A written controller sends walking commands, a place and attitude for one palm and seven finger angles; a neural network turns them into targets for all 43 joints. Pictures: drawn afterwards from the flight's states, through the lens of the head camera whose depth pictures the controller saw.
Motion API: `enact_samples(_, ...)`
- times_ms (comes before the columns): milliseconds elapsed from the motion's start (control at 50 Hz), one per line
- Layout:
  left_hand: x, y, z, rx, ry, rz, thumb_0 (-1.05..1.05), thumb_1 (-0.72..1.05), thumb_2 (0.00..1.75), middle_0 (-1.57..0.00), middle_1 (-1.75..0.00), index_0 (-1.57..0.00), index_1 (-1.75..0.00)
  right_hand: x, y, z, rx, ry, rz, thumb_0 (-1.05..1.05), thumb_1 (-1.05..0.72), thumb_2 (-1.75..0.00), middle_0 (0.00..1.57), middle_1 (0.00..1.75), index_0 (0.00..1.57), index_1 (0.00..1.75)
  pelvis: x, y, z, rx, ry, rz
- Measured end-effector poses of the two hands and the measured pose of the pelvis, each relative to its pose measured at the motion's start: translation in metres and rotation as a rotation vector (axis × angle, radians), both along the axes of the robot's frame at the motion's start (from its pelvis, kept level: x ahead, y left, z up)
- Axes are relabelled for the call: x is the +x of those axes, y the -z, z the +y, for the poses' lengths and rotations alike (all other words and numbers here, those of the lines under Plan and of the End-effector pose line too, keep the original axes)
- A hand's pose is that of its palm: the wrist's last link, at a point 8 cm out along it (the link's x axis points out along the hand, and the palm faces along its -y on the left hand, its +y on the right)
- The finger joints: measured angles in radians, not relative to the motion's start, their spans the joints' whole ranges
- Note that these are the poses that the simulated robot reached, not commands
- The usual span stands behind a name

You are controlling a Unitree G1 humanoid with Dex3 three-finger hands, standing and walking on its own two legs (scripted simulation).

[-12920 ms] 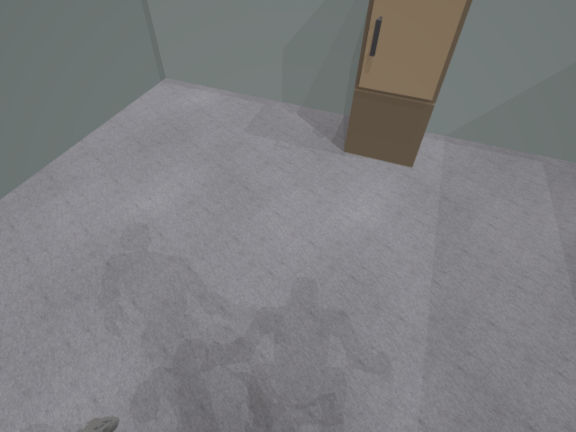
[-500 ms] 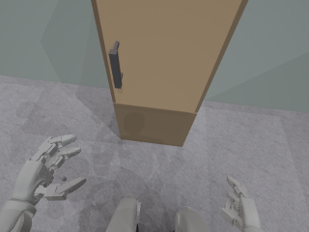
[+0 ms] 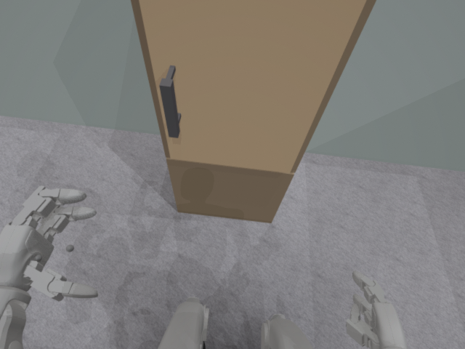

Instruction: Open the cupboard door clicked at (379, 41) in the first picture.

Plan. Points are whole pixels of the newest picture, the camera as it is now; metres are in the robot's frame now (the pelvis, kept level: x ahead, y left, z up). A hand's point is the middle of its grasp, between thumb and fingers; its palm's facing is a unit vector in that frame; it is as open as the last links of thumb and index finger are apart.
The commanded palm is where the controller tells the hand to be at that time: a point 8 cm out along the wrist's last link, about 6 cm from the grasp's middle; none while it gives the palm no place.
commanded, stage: raise the hand with hooked fingers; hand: left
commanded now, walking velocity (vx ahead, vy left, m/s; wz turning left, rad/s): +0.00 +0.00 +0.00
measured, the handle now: (173, 103) +0.58 +0.18 +0.03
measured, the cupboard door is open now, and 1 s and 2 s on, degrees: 0 0 0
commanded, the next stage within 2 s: move the hooked fingers beside the handle in 0.82 s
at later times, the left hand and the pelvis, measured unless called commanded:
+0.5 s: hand (73, 230) +0.28 +0.27 +0.04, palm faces -0.04 -1.00 -0.04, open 14.0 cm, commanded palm +0.26 +0.32 +0.05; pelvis +0.00 +0.00 +0.00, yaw -1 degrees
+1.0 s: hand (71, 224) +0.29 +0.28 +0.04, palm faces +0.00 -1.00 -0.04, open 14.0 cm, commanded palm +0.28 +0.32 +0.04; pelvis +0.00 +0.00 +0.00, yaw +0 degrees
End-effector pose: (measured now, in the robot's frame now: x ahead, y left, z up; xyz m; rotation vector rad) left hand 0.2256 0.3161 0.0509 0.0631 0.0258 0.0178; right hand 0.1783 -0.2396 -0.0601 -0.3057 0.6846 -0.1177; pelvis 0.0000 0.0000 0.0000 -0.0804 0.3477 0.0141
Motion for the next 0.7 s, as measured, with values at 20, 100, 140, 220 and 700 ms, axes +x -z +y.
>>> enact_samples(20,0.001,0.002,0.002,-0.004,-0.002,0.011,0.00,-0.40,0.35,-0.29,-1.14,-0.29,-1.14,0.000,0.000,0.000,0.002,-0.003,0.001,0.01,-0.90,-0.90,0.21,0.30,0.20,0.30,0.000,0.000,0.000,0.000,-0.001,0.000)
enact_samples(100,0.004,0.011,0.004,-0.020,0.019,0.061,-0.01,-0.45,0.32,-0.29,-1.17,-0.30,-1.17,-0.005,0.002,0.000,-0.001,-0.009,0.011,0.01,-0.90,-0.90,0.21,0.30,0.21,0.30,-0.003,0.000,0.000,-0.001,-0.001,-0.002)
enact_samples(140,0.007,0.013,0.003,-0.022,0.035,0.062,-0.01,-0.47,0.32,-0.29,-1.18,-0.30,-1.18,-0.009,0.002,-0.001,-0.007,-0.008,0.019,0.01,-0.90,-0.90,0.21,0.30,0.21,0.30,-0.004,0.001,0.000,-0.001,0.001,-0.003)
enact_samples(220,0.014,0.009,0.005,-0.015,0.042,0.014,-0.01,-0.48,0.31,-0.30,-1.19,-0.30,-1.19,-0.017,0.004,-0.005,-0.023,0.002,0.039,0.01,-0.90,-0.90,0.21,0.30,0.21,0.30,-0.006,0.002,-0.001,-0.002,0.005,-0.003)
enact_samples(700,0.035,0.013,0.016,-0.023,0.026,0.032,-0.01,-0.50,0.30,-0.30,-1.20,-0.30,-1.20,-0.030,0.007,-0.009,-0.028,0.035,0.105,0.01,-0.90,-0.90,0.21,0.30,0.21,0.30,-0.002,0.000,0.004,0.002,0.011,0.015)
